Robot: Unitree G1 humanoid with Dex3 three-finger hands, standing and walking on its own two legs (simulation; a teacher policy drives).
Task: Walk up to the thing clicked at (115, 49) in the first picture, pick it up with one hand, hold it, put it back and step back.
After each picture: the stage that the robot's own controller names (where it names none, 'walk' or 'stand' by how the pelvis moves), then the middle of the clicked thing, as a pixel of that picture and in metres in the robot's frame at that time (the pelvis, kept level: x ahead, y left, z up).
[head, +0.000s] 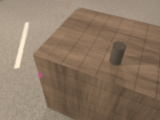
stand; (117, 53) +0.63 -0.19 -0.07
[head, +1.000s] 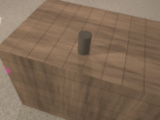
walk; (84, 43) +0.65 +0.02 -0.05
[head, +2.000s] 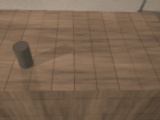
stand; (23, 55) +0.55 +0.25 -0.04
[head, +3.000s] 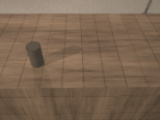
stand; (35, 55) +0.57 +0.22 -0.04
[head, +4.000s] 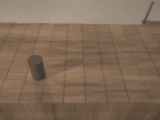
stand; (37, 68) +0.53 +0.21 -0.07
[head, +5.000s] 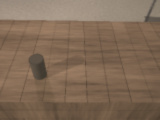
stand; (38, 67) +0.53 +0.20 -0.08
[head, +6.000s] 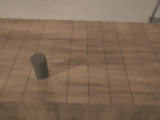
stand; (40, 66) +0.52 +0.20 -0.08
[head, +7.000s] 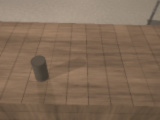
stand; (40, 69) +0.52 +0.19 -0.08
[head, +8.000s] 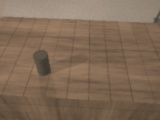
rise first; (42, 63) +0.55 +0.19 -0.07
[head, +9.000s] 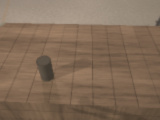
rise first; (45, 68) +0.52 +0.20 -0.07
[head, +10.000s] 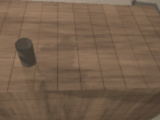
go down; (26, 53) +0.54 +0.19 -0.05
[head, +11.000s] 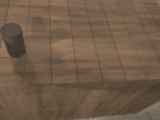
go down; (14, 41) +0.53 +0.19 +0.00
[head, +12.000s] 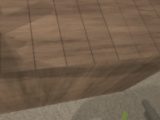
close in; out of the picture +0.55 +0.21 +0.04
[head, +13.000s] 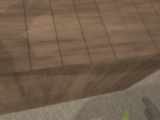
close; out of the picture +0.55 +0.21 +0.04
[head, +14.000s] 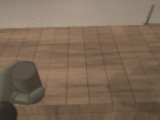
lift; (28, 83) +0.30 +0.15 +0.15
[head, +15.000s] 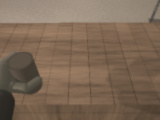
hold; (26, 74) +0.33 +0.17 +0.14
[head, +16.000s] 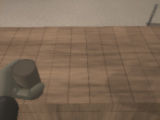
hold; (29, 80) +0.32 +0.16 +0.12
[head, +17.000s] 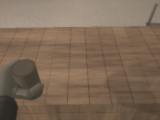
hold; (28, 80) +0.33 +0.17 +0.12
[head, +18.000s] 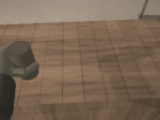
crouch; (24, 61) +0.40 +0.18 +0.12
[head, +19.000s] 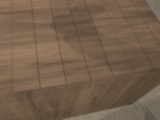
lower; out of the picture +0.54 +0.22 +0.13
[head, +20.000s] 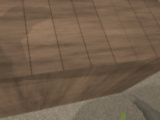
lower; out of the picture +0.54 +0.20 +0.04
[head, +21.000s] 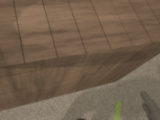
lower; out of the picture +0.57 +0.21 +0.05
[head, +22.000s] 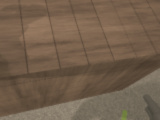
lower; out of the picture +0.53 +0.21 +0.04
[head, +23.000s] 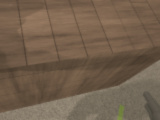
lower; out of the picture +0.55 +0.21 +0.05
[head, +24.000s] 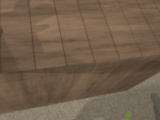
open; out of the picture +0.54 +0.20 +0.04
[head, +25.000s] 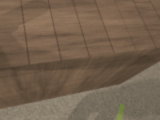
go down; out of the picture +0.54 +0.20 +0.03
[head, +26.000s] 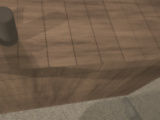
rise; (5, 27) +0.54 +0.18 +0.02
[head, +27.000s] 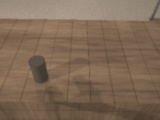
sink last; (39, 69) +0.49 +0.20 -0.04
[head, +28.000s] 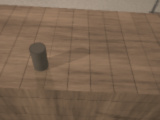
stand; (39, 57) +0.52 +0.19 -0.02
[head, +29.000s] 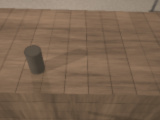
stand; (35, 60) +0.50 +0.20 -0.01
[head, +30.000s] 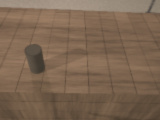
stand; (35, 59) +0.51 +0.19 -0.01
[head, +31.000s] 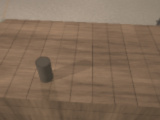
stand; (44, 70) +0.51 +0.17 -0.07
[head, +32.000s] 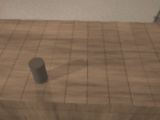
stand; (38, 71) +0.50 +0.21 -0.08
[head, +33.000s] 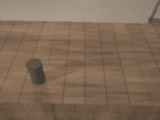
stand; (36, 72) +0.50 +0.21 -0.08
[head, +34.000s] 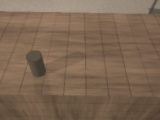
walk; (36, 64) +0.51 +0.21 -0.07
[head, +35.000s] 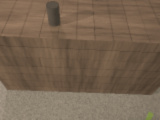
walk; (53, 14) +0.79 +0.15 -0.05
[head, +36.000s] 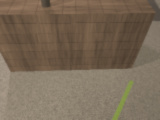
stand; out of the picture +1.14 +0.29 -0.05
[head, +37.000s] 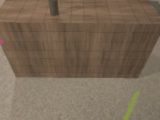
stand; (53, 6) +1.11 +0.19 -0.07
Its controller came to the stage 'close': yes
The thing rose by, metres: 0.21
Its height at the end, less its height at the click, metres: +0.00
